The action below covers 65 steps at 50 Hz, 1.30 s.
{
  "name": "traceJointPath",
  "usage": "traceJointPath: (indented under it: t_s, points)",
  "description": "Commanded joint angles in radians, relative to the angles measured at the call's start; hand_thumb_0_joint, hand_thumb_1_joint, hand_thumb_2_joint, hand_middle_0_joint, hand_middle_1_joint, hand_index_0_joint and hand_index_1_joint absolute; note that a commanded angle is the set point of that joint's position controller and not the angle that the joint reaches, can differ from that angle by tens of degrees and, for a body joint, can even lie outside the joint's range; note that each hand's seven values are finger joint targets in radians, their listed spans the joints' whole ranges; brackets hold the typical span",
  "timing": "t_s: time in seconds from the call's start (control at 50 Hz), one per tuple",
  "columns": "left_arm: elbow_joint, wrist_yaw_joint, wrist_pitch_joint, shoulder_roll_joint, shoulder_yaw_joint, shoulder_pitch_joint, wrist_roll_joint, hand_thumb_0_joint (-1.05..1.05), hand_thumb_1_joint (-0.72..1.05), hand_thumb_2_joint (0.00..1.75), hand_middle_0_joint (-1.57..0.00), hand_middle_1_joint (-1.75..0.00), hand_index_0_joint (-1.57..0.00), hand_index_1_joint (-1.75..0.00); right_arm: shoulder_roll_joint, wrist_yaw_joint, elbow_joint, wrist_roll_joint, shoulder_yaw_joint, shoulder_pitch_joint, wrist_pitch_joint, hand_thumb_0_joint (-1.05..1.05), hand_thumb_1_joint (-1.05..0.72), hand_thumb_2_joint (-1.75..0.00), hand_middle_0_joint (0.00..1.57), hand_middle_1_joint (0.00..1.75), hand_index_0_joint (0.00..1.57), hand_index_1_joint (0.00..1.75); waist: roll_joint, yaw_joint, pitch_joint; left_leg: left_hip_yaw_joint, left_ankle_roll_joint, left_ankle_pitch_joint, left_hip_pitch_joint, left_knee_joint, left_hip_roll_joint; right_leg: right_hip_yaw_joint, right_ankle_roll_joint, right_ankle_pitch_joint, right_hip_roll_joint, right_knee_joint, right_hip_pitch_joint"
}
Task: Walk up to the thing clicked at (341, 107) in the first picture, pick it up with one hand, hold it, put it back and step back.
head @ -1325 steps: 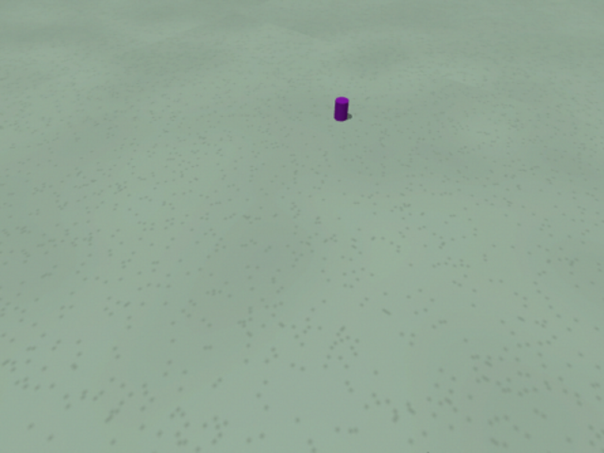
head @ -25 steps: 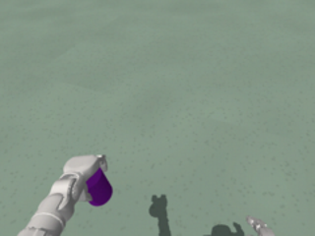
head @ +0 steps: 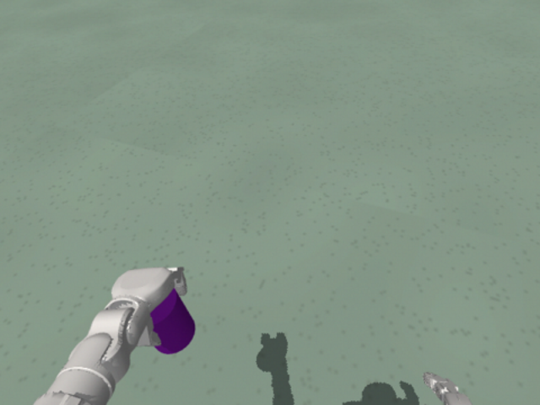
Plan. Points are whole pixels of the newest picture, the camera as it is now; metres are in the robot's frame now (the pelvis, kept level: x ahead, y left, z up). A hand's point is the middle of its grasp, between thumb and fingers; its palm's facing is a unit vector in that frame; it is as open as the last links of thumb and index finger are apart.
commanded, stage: crouch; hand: left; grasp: from above
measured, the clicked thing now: (163, 318) +0.31 +0.22 -0.08
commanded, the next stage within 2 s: lower in 2.00 s
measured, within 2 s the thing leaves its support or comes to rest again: neither
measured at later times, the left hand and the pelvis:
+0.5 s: hand (169, 327) +0.32 +0.23 -0.14, palm faces -0.45 +0.02 -0.90, open 10.7 cm; pelvis -0.01 +0.00 -0.05, yaw +1 degrees
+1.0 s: hand (200, 341) +0.38 +0.23 -0.39, palm faces -0.45 +0.01 -0.89, open 10.6 cm; pelvis -0.06 +0.01 -0.26, yaw -1 degrees
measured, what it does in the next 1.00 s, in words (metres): lowers itself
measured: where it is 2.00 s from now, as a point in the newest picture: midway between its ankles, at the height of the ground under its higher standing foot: outside the picture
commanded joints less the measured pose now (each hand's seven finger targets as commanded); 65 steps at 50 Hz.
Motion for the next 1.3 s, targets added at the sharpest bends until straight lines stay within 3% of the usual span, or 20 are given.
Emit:
traceJointPath:
  t_s: [0.0, 0.12, 0.18, 0.24, 0.28, 0.42, 0.46, 0.56, 0.62, 0.7, 0.74, 0.76, 0.86, 0.9, 0.96, 1.02, 1.1, 1.14, 1.18, 1.28]
  points:
    - [-0.204, 0.048, -0.003, 0.208, 0.104, -0.371, 0.004, 0.0, 0.4, 1.0, -0.68, -1.1, -0.76, -1.05, -0.12, -0.003, -0.141, -0.005, -0.043, -0.091, -0.048, 0.0, -0.89, -0.9, 0.2, 0.3, 0.2, 0.3, -0.024, -0.008, -0.248, 0.002, 0.008, 0.137, 0.151, -0.047, -0.014, -0.033, -0.024, 0.119, 0.03, -0.078, 0.001]
    - [-0.107, 0.079, -0.013, 0.194, 0.113, -0.297, 0.017, 0.0, 0.34, 1.03, -0.67, -1.11, -0.71, -1.07, -0.126, 0.0, -0.132, -0.006, -0.048, -0.071, -0.039, 0.0, -0.9, -0.9, 0.2, 0.3, 0.2, 0.3, -0.074, -0.013, -0.207, 0.003, 0.012, 0.137, 0.112, -0.032, -0.016, -0.037, -0.021, 0.124, 0.027, -0.071, -0.008]
    - [-0.067, 0.116, -0.033, 0.174, 0.095, -0.334, 0.041, 0.0, 0.33, 1.04, -0.68, -1.1, -0.71, -1.06, -0.126, 0.004, -0.121, -0.011, -0.053, -0.049, -0.034, 0.0, -0.9, -0.9, 0.2, 0.3, 0.2, 0.3, -0.083, -0.036, -0.202, 0.001, 0.01, 0.122, 0.095, -0.012, -0.015, -0.036, -0.022, 0.111, 0.028, -0.051, -0.055]
    - [0.026, 0.179, -0.046, 0.185, 0.113, -0.369, 0.06, 0.0, 0.34, 1.04, -0.68, -1.11, -0.72, -1.07, -0.13, 0.009, -0.1, -0.022, -0.058, -0.032, -0.03, 0.0, -0.9, -0.9, 0.2, 0.3, 0.2, 0.3, -0.068, -0.039, -0.198, -0.001, 0.005, 0.091, 0.037, 0.036, -0.02, -0.039, -0.024, 0.084, 0.026, -0.012, -0.111]
    - [0.079, 0.219, -0.051, 0.157, 0.087, -0.436, 0.076, 0.0, 0.35, 1.06, -0.69, -1.12, -0.73, -1.09, -0.131, 0.016, -0.085, -0.028, -0.061, -0.013, -0.03, 0.0, -0.9, -0.9, 0.2, 0.3, 0.2, 0.3, -0.08, -0.066, -0.21, -0.003, 0.003, 0.068, 0.002, 0.082, -0.02, -0.039, -0.023, 0.067, 0.025, 0.024, -0.172]
    - [0.29, 0.365, -0.067, 0.128, 0.097, -0.578, 0.158, 0.0, 0.38, 1.06, -0.7, -1.17, -0.75, -1.12, -0.143, 0.044, -0.041, -0.063, -0.093, 0.091, -0.054, 0.0, -0.9, -0.9, 0.2, 0.3, 0.2, 0.3, -0.033, -0.105, -0.377, -0.005, -0.004, 0.028, -0.292, 0.411, -0.014, -0.043, -0.034, 0.045, 0.028, 0.325, -0.473]
    - [0.333, 0.395, -0.067, 0.152, 0.111, -0.648, 0.18, 0.0, 0.38, 1.02, -0.7, -1.14, -0.75, -1.09, -0.153, 0.049, -0.041, -0.069, -0.1, 0.12, -0.06, 0.0, -0.9, -0.9, 0.2, 0.3, 0.2, 0.3, -0.024, -0.116, -0.44, -0.008, 0.001, 0.013, -0.388, 0.502, -0.012, -0.049, -0.036, 0.03, 0.033, 0.416, -0.55]
    - [0.441, 0.443, -0.053, 0.199, 0.15, -0.719, 0.19, 0.0, 0.44, 1.0, -0.73, -1.13, -0.79, -1.07, -0.163, 0.047, -0.039, -0.086, -0.107, 0.154, -0.073, 0.0, -0.9, -0.9, 0.2, 0.3, 0.2, 0.3, 0.026, -0.114, -0.563, -0.026, 0.005, -0.037, -0.576, 0.685, -0.011, -0.078, -0.05, -0.031, 0.048, 0.616, -0.76]
    - [0.43, 0.445, -0.045, 0.242, 0.177, -0.792, 0.18, 0.0, 0.47, 0.98, -0.75, -1.12, -0.81, -1.06, -0.175, 0.045, -0.04, -0.097, -0.111, 0.167, -0.08, 0.0, -0.9, -0.9, 0.2, 0.3, 0.2, 0.3, 0.075, -0.123, -0.667, -0.053, 0.002, -0.074, -0.646, 0.773, 0.0, -0.087, -0.056, -0.07, 0.047, 0.73, -0.88]
    - [0.499, 0.437, -0.024, 0.248, 0.198, -0.785, 0.172, 0.0, 0.42, 0.97, -0.75, -1.08, -0.8, -1.03, -0.172, 0.042, -0.035, -0.104, -0.109, 0.188, -0.086, 0.0, -0.9, -0.9, 0.2, 0.3, 0.2, 0.3, 0.037, -0.14, -0.693, -0.054, 0.012, -0.156, -0.818, 0.868, -0.004, -0.09, -0.054, -0.127, 0.045, 0.821, -0.964]
    - [0.449, 0.429, -0.027, 0.293, 0.216, -0.859, 0.174, 0.0, 0.4, 0.98, -0.74, -1.08, -0.79, -1.03, -0.173, 0.042, -0.035, -0.11, -0.108, 0.192, -0.09, 0.0, -0.9, -0.9, 0.2, 0.3, 0.2, 0.3, 0.076, -0.147, -0.753, -0.062, 0.012, -0.174, -0.841, 0.916, -0.001, -0.094, -0.056, -0.143, 0.044, 0.873, -1.021]
    - [0.517, 0.422, -0.023, 0.274, 0.211, -0.81, 0.177, 0.0, 0.41, 0.99, -0.75, -1.08, -0.79, -1.03, -0.174, 0.044, -0.033, -0.112, -0.105, 0.193, -0.091, 0.0, -0.9, -0.9, 0.2, 0.3, 0.2, 0.3, 0.052, -0.153, -0.724, -0.071, 0.013, -0.193, -0.879, 0.935, -0.001, -0.1, -0.057, -0.162, 0.043, 0.899, -1.056]
    - [0.487, 0.412, -0.059, 0.335, 0.243, -0.899, 0.188, 0.0, 0.39, 0.95, -0.73, -1.06, -0.78, -1.01, -0.182, 0.052, -0.038, -0.123, -0.097, 0.199, -0.1, 0.0, -0.9, -0.9, 0.2, 0.3, 0.2, 0.3, 0.073, -0.18, -0.753, -0.088, 0.013, -0.322, -0.999, 1.042, -0.003, -0.111, -0.06, -0.276, 0.04, 0.999, -1.22]
    - [0.487, 0.414, -0.075, 0.325, 0.235, -0.93, 0.19, 0.0, 0.39, 0.97, -0.72, -1.07, -0.77, -1.02, -0.178, 0.056, -0.026, -0.129, -0.09, 0.199, -0.108, 0.0, -0.9, -0.9, 0.2, 0.3, 0.2, 0.3, 0.08, -0.199, -0.762, -0.093, 0.012, -0.353, -1.049, 1.086, -0.004, -0.115, -0.061, -0.299, 0.042, 1.039, -1.266]
    - [0.43, 0.425, -0.096, 0.412, 0.273, -1.007, 0.208, 0.0, 0.39, 1.0, -0.74, -1.07, -0.78, -1.03, -0.182, 0.065, -0.022, -0.136, -0.08, 0.209, -0.116, 0.0, -0.91, -0.9, 0.2, 0.3, 0.2, 0.3, 0.137, -0.191, -0.86, -0.087, 0.013, -0.309, -1.057, 1.151, -0.008, -0.116, -0.061, -0.27, 0.042, 1.099, -1.301]
    - [0.475, 0.436, -0.1, 0.386, 0.271, -0.97, 0.218, 0.0, 0.41, 1.06, -0.76, -1.1, -0.8, -1.06, -0.187, 0.08, -0.01, -0.146, -0.074, 0.214, -0.121, 0.0, -0.91, -0.9, 0.2, 0.3, 0.2, 0.3, 0.152, -0.199, -0.864, -0.101, 0.01, -0.282, -1.063, 1.195, -0.002, -0.131, -0.06, -0.262, 0.041, 1.146, -1.381]
    - [0.494, 0.449, -0.097, 0.41, 0.286, -0.975, 0.224, 0.0, 0.41, 1.06, -0.75, -1.11, -0.79, -1.07, -0.186, 0.096, 0.003, -0.153, -0.067, 0.218, -0.123, 0.0, -0.91, -0.9, 0.2, 0.3, 0.2, 0.3, 0.173, -0.196, -0.89, -0.082, 0.017, -0.243, -1.109, 1.269, -0.005, -0.132, -0.056, -0.221, 0.043, 1.189, -1.397]
    - [0.505, 0.447, -0.094, 0.385, 0.275, -0.989, 0.221, 0.0, 0.44, 1.08, -0.78, -1.11, -0.82, -1.07, -0.188, 0.105, 0.011, -0.159, -0.068, 0.224, -0.126, 0.0, -0.91, -0.9, 0.2, 0.3, 0.2, 0.3, 0.173, -0.22, -0.89, -0.092, 0.018, -0.2, -1.099, 1.303, -0.001, -0.138, -0.053, -0.192, 0.04, 1.22, -1.429]
    - [0.458, 0.444, -0.103, 0.429, 0.287, -1.063, 0.217, 0.0, 0.45, 1.08, -0.79, -1.11, -0.83, -1.07, -0.196, 0.112, 0.016, -0.16, -0.07, 0.225, -0.127, 0.0, -0.91, -0.9, 0.2, 0.3, 0.2, 0.3, 0.198, -0.219, -0.917, -0.088, 0.019, -0.192, -1.121, 1.332, 0.003, -0.142, -0.054, -0.174, 0.046, 1.246, -1.433]
    - [0.551, 0.442, -0.1, 0.405, 0.27, -1.023, 0.225, 0.0, 0.46, 1.04, -0.8, -1.08, -0.84, -1.04, -0.186, 0.126, 0.019, -0.169, -0.062, 0.22, -0.122, 0.0, -0.92, -0.91, 0.2, 0.3, 0.2, 0.3, 0.19, -0.226, -0.862, -0.08, 0.021, -0.207, -1.173, 1.387, 0.009, -0.148, -0.053, -0.18, 0.056, 1.282, -1.471]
